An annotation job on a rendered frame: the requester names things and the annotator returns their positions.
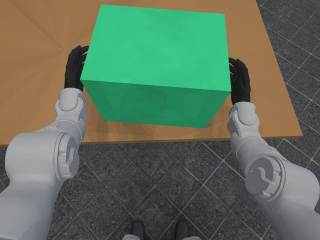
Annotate right robot forearm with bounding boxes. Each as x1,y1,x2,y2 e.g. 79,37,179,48
227,101,290,177

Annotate robot foot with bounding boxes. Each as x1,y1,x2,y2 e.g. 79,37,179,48
130,219,145,240
174,218,189,240

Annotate robot right hand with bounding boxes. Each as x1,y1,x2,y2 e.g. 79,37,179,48
228,57,251,105

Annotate robot left hand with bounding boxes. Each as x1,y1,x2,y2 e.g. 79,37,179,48
64,45,89,92

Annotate left robot forearm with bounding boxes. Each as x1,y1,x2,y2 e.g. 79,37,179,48
5,87,88,179

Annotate right robot upper arm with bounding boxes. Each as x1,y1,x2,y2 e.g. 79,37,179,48
244,156,320,240

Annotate carton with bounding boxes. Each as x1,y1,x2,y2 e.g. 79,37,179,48
80,4,232,129

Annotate left robot foot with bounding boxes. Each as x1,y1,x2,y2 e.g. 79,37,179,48
130,219,145,240

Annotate left robot upper arm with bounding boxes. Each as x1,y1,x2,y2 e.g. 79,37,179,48
0,132,80,240

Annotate right robot foot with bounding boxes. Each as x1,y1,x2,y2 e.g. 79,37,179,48
174,218,189,240

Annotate table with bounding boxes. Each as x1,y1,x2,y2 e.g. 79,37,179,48
0,0,303,147

